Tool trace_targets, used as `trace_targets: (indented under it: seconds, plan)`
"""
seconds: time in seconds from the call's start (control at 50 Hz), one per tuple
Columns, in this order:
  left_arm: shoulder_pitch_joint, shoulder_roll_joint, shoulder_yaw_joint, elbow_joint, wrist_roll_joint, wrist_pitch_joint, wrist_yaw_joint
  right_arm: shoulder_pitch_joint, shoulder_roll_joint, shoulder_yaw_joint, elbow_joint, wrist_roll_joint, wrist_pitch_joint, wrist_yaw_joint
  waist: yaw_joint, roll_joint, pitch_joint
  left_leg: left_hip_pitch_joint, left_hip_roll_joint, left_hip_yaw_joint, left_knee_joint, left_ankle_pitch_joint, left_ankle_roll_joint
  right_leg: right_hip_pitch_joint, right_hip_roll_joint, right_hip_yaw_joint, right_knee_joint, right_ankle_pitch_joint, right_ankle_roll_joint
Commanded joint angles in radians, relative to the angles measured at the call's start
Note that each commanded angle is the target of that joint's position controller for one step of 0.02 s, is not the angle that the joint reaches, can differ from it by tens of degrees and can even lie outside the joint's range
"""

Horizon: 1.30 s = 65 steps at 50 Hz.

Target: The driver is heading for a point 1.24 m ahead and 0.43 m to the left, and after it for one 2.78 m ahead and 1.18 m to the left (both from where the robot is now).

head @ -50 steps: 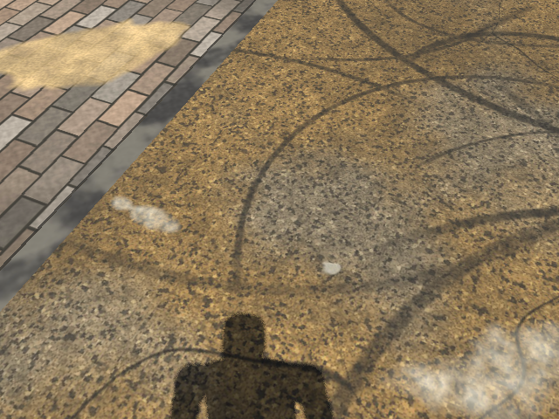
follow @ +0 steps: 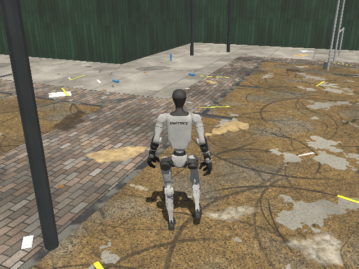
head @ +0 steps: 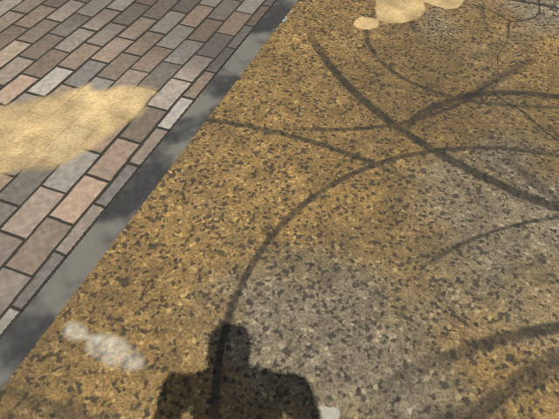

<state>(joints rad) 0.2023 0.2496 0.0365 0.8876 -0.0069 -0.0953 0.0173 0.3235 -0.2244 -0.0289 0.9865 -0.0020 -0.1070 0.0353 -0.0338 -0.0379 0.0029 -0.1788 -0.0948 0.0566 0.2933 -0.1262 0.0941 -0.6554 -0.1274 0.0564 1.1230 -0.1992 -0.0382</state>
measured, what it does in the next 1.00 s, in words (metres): walks ahead, turning left: right foot, then left foot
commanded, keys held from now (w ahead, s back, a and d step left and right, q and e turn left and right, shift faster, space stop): w+q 0.92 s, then w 0.08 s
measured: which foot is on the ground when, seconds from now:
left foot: down 0.00-0.26, up 0.28-0.78, down 0.80-1.00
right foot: up 0.00-0.24, down 0.26-0.82, up 0.84-1.00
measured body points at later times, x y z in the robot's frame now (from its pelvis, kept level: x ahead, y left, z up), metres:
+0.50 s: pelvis +0.26 -0.06 +0.00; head +0.28 -0.06 +0.45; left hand +0.25 +0.22 -0.12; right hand +0.44 -0.30 -0.12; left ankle +0.26 +0.11 -0.65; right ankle +0.28 -0.16 -0.74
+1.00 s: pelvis +0.48 +0.10 +0.00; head +0.50 +0.13 +0.44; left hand +0.46 +0.41 -0.11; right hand +0.71 -0.08 -0.11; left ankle +0.47 +0.16 -0.74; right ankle +0.58 -0.06 -0.65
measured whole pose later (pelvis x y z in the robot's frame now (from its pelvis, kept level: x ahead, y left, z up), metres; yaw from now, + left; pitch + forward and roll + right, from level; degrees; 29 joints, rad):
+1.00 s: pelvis +0.48 +0.10 +0.00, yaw +33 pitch +2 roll +0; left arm 0.15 0.29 0.06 0.78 0.00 -0.12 0.01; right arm 0.27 -0.26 -0.07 0.74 0.01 -0.06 0.03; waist -0.01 -0.03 0.04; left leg -0.28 -0.11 -0.01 0.42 -0.16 0.11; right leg -0.58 -0.12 0.05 1.14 -0.29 0.01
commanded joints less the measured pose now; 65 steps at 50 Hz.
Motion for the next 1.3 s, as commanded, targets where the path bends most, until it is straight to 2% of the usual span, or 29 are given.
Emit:
trace_targets:
  seconds: [0.02,0.1,0.16,0.22,0.24,0.26,0.28,0.3,0.32,0.34,0.36,0.38,0.44,0.56,0.7,0.76,0.78,0.8,0.82,0.84,0.86,0.88,0.9,0.92,0.94,1.02,1.14,1.24,1.3]
  plan:
    - [0.012,0.049,0.013,-0.056,0.015,-0.003,0.009,-0.039,-0.138,-0.024,-0.064,0.004,-0.015,-0.022,0.047,0.07,0.061,-0.127,0.263,-0.237,-0.205,0.044,0.174,0.001,-0.023,-0.001,-0.184,0.161,0.035]
    - [-0.153,0.037,0.007,-0.096,-0.001,-0.017,-0.004,0.044,-0.17,-0.034,-0.058,0.02,0.0,-0.041,-0.01,0.086,0.05,-0.075,0.242,-0.218,-0.163,0.042,0.132,0.087,0.048,-0.025,-0.482,0.287,0.063]
    - [-0.232,0.055,0.007,-0.126,-0.013,-0.026,-0.019,0.093,-0.17,-0.038,-0.051,0.031,0.012,-0.046,-0.033,0.102,0.055,-0.004,0.273,-0.276,-0.103,-0.019,0.125,0.119,0.069,-0.009,-0.585,0.25,0.068]
    - [-0.186,0.105,0.025,-0.127,-0.016,-0.042,-0.027,0.083,-0.179,-0.048,-0.06,0.029,0.027,-0.053,0.013,0.127,0.032,0.046,0.298,-0.344,-0.006,-0.044,0.097,0.228,0.083,0.0,-0.663,0.141,0.045]
    - [-0.107,0.125,0.037,-0.106,-0.014,-0.046,-0.024,0.071,-0.167,-0.046,-0.068,0.027,0.032,-0.054,0.055,0.13,-0.002,0.034,0.271,-0.341,0.07,0.001,0.079,0.334,0.091,-0.014,-0.689,0.097,0.028]
    - [0.042,0.174,0.058,-0.074,-0.004,-0.054,-0.017,0.05,-0.127,-0.032,-0.089,0.019,0.031,-0.052,0.122,0.097,-0.105,-0.042,0.205,-0.302,0.266,0.04,0.048,0.553,0.032,0.034,-0.684,0.085,-0.016]
    - [0.219,0.257,0.078,-0.055,0.001,-0.049,-0.01,0.047,-0.056,-0.011,-0.128,-0.006,0.026,-0.049,0.175,-0.074,-0.273,-0.214,0.107,-0.187,0.604,-0.183,0.005,0.829,-0.173,0.234,-0.678,0.072,-0.068]
    - [0.245,0.303,0.088,-0.039,0.018,-0.039,-0.019,0.164,-0.001,0.003,-0.162,0.034,0.006,-0.044,0.1,-0.408,-0.342,-0.557,0.016,-0.149,0.871,-0.474,-0.023,1.042,-0.339,0.688,-0.817,-0.123,-0.211]
    - [0.177,0.173,0.059,-0.071,0.02,-0.044,-0.022,0.137,-0.128,-0.024,-0.136,0.056,0.004,-0.05,0.111,-0.205,-0.247,-0.634,0.09,-0.234,1.005,-0.408,-0.023,0.947,-0.305,0.646,-0.839,-0.203,-0.184]
    - [0.113,0.115,0.042,-0.086,0.009,-0.045,-0.023,0.06,-0.163,-0.038,-0.147,0.053,0.009,-0.05,0.107,-0.1,-0.145,-0.639,0.126,-0.221,1.011,-0.301,-0.018,0.819,-0.265,0.45,-0.838,-0.126,-0.137]
    - [0.045,0.1,0.034,-0.093,0.009,-0.042,-0.028,0.039,-0.14,-0.039,-0.148,0.044,0.018,-0.052,0.074,-0.027,-0.098,-0.581,0.166,-0.205,0.983,-0.217,-0.032,0.701,-0.212,0.326,-0.863,-0.014,-0.117]
    - [0.01,0.081,0.03,-0.089,0.008,-0.037,-0.029,0.019,-0.127,-0.045,-0.155,0.033,0.026,-0.051,0.056,-0.034,-0.049,-0.562,0.19,-0.199,0.931,-0.166,-0.04,0.63,-0.173,0.236,-0.895,0.051,-0.109]
    - [0.023,0.085,0.036,-0.06,0.018,-0.041,-0.025,0.014,-0.077,-0.045,-0.178,0.036,0.053,-0.037,0.031,-0.06,-0.015,-0.514,0.216,-0.162,0.898,-0.089,-0.056,0.552,-0.127,0.062,-0.947,0.227,-0.114]
    - [0.057,0.137,0.056,-0.031,0.02,-0.029,-0.006,-0.135,-0.068,-0.044,-0.26,0.028,0.061,-0.021,0.053,-0.021,0.031,-0.586,0.217,-0.15,0.643,0.101,-0.072,0.59,-0.137,-0.1,-0.98,0.32,-0.128]
    - [0.13,0.183,0.071,-0.003,-0.006,0.003,0.003,-0.34,-0.063,-0.035,-0.365,0.028,0.06,0.024,0.107,-0.019,0.095,-0.565,0.193,-0.03,0.404,0.078,-0.024,0.726,-0.179,-0.217,-0.93,0.354,-0.095]
    - [0.104,0.228,0.082,-0.014,-0.016,0.02,0.008,-0.28,-0.107,-0.058,-0.377,0.026,0.067,0.03,0.042,-0.067,0.024,-0.377,0.104,0.057,0.378,-0.066,0.031,0.747,-0.177,-0.27,-0.752,0.775,-0.067]
    - [0.089,0.24,0.085,-0.018,-0.018,0.029,0.01,-0.17,-0.142,-0.08,-0.353,0.029,0.069,0.028,-0.025,-0.07,-0.038,-0.231,0.056,0.082,0.347,-0.079,0.06,0.727,-0.16,-0.29,-0.594,0.899,-0.054]
    - [0.081,0.231,0.081,-0.026,-0.019,0.033,0.013,0.003,-0.204,-0.115,-0.304,0.03,0.072,0.015,-0.112,-0.037,-0.128,0.032,0.015,0.07,0.277,-0.017,0.099,0.614,-0.117,-0.308,-0.362,0.845,-0.019]
    - [0.107,0.157,0.055,-0.057,0.018,0.023,0.009,0.122,-0.304,-0.145,-0.276,0.03,0.08,-0.011,-0.123,0.153,-0.206,0.335,0.213,-0.238,0.258,0.023,0.164,0.305,-0.051,-0.3,-0.02,0.259,0.028]
    - [0.158,0.064,0.024,-0.118,0.015,-0.018,-0.004,0.062,-0.37,-0.142,-0.316,0.024,0.064,-0.008,-0.014,0.316,-0.345,0.57,0.43,-0.854,0.063,-0.182,0.362,-0.053,0.159,-0.108,0.284,-0.399,0.067]
    - [0.031,0.156,0.041,-0.139,-0.024,-0.056,-0.017,0.092,-0.282,-0.117,-0.314,0.016,0.052,0.001,-0.091,0.172,-0.34,0.553,0.432,-0.859,-0.022,-0.198,0.32,-0.161,0.116,0.049,0.336,-0.349,0.042]
    - [-0.016,0.159,0.042,-0.16,-0.044,-0.068,-0.021,0.057,-0.23,-0.103,-0.307,0.013,0.041,0.003,-0.068,0.146,-0.21,0.445,0.4,-0.7,-0.01,-0.128,0.275,-0.206,0.076,0.031,0.286,-0.26,0.016]
    - [-0.012,0.15,0.041,-0.146,-0.024,-0.068,-0.012,-0.02,-0.194,-0.091,-0.319,0.021,0.035,0.004,-0.014,0.042,-0.126,0.274,0.349,-0.567,-0.007,-0.022,0.233,-0.144,0.029,0.03,0.195,-0.177,0.013]
    - [0.002,0.161,0.051,-0.136,0.0,-0.058,-0.004,-0.086,-0.161,-0.08,-0.334,0.018,0.033,0.002,0.027,0.04,-0.094,0.146,0.306,-0.476,-0.015,0.065,0.203,-0.062,-0.003,0.03,0.11,-0.132,0.019]
    - [0.032,0.162,0.056,-0.129,0.004,-0.041,-0.007,-0.119,-0.141,-0.071,-0.347,0.009,0.033,-0.001,0.056,0.06,-0.081,0.069,0.283,-0.427,-0.039,0.116,0.193,0.0,-0.023,0.032,0.074,-0.1,0.026]
    - [-0.003,0.111,0.047,-0.151,0.023,-0.004,-0.006,-0.068,-0.163,-0.073,-0.316,0.01,0.018,-0.021,0.056,0.067,-0.049,-0.022,0.246,-0.302,-0.088,0.31,0.195,0.012,-0.015,-0.008,-0.079,0.036,0.073]
    - [-0.196,0.08,0.031,-0.205,0.009,-0.013,-0.023,0.033,-0.173,-0.067,-0.262,0.016,0.024,-0.041,-0.029,0.109,0.006,0.042,0.216,-0.241,-0.099,0.201,0.119,-0.007,0.034,-0.027,-0.455,0.349,0.064]
    - [-0.313,0.084,0.025,-0.255,0.001,-0.031,-0.053,0.11,-0.18,-0.066,-0.212,0.016,0.033,-0.046,-0.073,0.105,0.059,0.204,0.288,-0.296,-0.041,0.21,0.126,-0.082,0.062,-0.033,-0.579,0.294,0.025]
    - [-0.302,0.091,0.025,-0.268,-0.001,-0.039,-0.069,0.115,-0.191,-0.068,-0.198,0.016,0.047,-0.053,-0.05,0.121,0.051,0.272,0.319,-0.311,0.018,0.337,0.108,-0.042,0.087,-0.049,-0.623,0.182,-0.011]
Velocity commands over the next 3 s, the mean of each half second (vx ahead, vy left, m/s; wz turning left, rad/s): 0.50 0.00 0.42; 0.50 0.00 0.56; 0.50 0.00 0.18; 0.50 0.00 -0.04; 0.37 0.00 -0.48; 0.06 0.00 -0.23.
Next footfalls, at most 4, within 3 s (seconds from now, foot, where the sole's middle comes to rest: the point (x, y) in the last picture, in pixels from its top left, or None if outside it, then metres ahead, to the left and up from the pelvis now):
0.26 right None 0.32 -0.15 -0.78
0.80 left None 0.51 0.18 -0.78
1.38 right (206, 289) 0.89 0.20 -0.78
1.90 left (82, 271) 0.96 0.56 -0.78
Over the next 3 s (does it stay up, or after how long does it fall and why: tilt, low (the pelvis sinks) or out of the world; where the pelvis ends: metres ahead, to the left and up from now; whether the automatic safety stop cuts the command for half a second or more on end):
stays up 1.19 0.55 -0.01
